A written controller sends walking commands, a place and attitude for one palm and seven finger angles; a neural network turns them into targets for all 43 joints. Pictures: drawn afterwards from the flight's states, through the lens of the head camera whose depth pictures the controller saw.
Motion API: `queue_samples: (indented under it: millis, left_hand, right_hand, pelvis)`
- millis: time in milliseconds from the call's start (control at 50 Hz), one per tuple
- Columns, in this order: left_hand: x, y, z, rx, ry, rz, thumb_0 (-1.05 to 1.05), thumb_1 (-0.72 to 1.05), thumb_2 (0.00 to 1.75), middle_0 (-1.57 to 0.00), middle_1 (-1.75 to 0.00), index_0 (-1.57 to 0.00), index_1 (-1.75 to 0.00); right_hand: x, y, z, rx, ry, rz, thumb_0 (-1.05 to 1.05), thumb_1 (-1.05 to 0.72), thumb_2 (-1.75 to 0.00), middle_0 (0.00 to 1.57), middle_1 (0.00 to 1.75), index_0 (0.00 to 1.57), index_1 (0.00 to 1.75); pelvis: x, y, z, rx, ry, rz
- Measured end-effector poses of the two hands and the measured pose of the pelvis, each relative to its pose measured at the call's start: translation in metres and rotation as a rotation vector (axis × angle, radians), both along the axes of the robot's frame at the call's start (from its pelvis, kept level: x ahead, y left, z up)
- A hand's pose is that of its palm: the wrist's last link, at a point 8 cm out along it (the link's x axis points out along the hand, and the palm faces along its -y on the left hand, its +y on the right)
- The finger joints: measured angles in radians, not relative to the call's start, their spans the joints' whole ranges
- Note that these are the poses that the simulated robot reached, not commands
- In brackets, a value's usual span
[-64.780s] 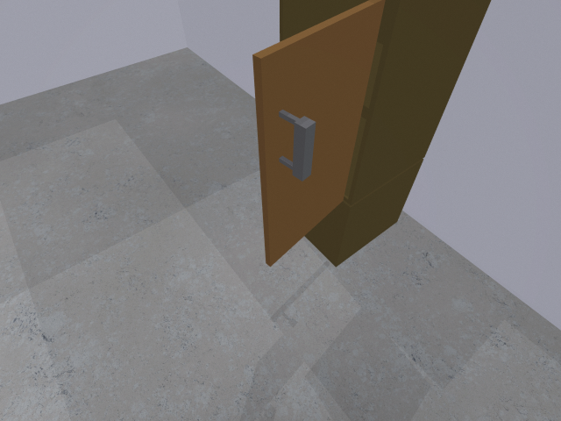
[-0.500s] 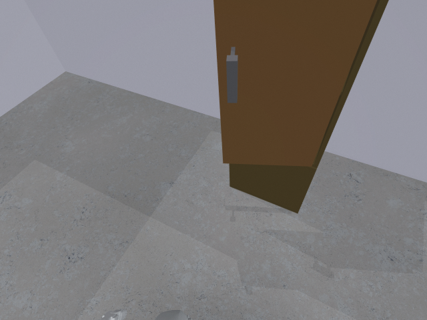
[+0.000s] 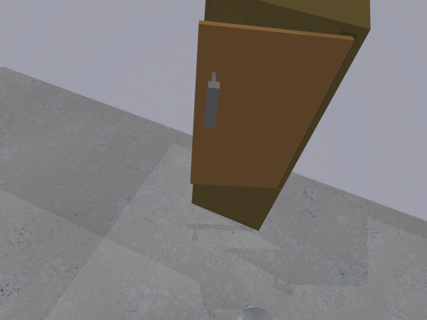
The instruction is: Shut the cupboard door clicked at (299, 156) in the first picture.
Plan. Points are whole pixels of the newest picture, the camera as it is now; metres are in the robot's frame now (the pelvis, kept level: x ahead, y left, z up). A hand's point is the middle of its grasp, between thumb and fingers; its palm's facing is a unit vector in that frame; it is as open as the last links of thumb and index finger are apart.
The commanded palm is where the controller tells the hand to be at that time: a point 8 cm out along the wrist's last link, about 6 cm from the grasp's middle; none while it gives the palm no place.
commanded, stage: take the last steps up to it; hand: left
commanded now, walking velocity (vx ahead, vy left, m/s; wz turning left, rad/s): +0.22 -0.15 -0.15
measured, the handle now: (211, 100) +0.60 +0.05 +0.07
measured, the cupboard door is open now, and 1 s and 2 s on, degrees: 22 22 22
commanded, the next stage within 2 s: come to a stop and stand still in 0.24 s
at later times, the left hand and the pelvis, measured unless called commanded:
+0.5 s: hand (190, 282) +0.23 +0.05 -0.17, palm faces -0.05 -0.98 -0.22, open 7.2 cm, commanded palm none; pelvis +0.15 -0.12 -0.01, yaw -3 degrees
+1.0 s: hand (147, 297) +0.20 +0.15 -0.19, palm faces +0.01 -0.97 -0.23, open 7.4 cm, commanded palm none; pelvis +0.17 -0.06 -0.01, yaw -2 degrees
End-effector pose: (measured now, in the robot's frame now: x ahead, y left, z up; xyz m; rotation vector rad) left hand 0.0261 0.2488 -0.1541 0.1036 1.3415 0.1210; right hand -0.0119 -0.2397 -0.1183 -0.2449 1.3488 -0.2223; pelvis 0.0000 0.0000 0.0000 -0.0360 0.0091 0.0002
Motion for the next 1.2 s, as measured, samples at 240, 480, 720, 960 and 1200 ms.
queue_samples:
  millis: [240,480,720,960,1200]
  left_hand:
    - [0.155,-0.083,-0.006,0.042,-0.082,-0.177,0.01,0.91,0.9,-0.2,-0.3,-0.19,-0.3]
    - [0.199,-0.146,0.013,0.073,-0.118,-0.101,-0.01,0.94,0.9,-0.2,-0.3,-0.2,-0.3]
    - [0.183,-0.13,0.005,0.081,-0.021,-0.006,0.0,0.92,0.9,-0.21,-0.3,-0.2,-0.3]
    - [0.164,-0.06,-0.01,0.089,0.076,0.007,0.01,0.91,0.9,-0.2,-0.3,-0.2,-0.3]
    - [0.19,-0.066,0.004,0.072,-0.016,-0.095,0.01,0.91,0.9,-0.2,-0.3,-0.19,-0.3]
  right_hand:
    - [-0.016,-0.049,-0.037,0.102,0.221,-0.196,0.0,-0.9,-0.9,0.2,0.3,0.21,0.3]
    - [0.165,-0.116,-0.035,0.098,-0.022,-0.077,0.0,-0.91,-0.9,0.2,0.3,0.2,0.3]
    - [0.28,-0.105,-0.024,0.092,-0.153,0.03,0.0,-0.91,-0.9,0.2,0.3,0.2,0.3]
    - [0.261,-0.063,-0.017,0.019,-0.105,0.049,0.0,-0.9,-0.9,0.2,0.3,0.2,0.3]
    - [0.158,-0.068,-0.01,0.017,-0.007,-0.078,0.0,-0.9,-0.9,0.21,0.3,0.21,0.3]
  pelvis:
    - [0.08,-0.071,-0.025,0.041,0.016,-0.071]
    - [0.142,-0.12,-0.007,0.025,0.015,-0.045]
    - [0.17,-0.109,-0.008,0.046,-0.003,-0.042]
    - [0.172,-0.061,-0.012,0.024,-0.007,-0.036]
    - [0.139,-0.07,-0.001,-0.009,-0.003,-0.068]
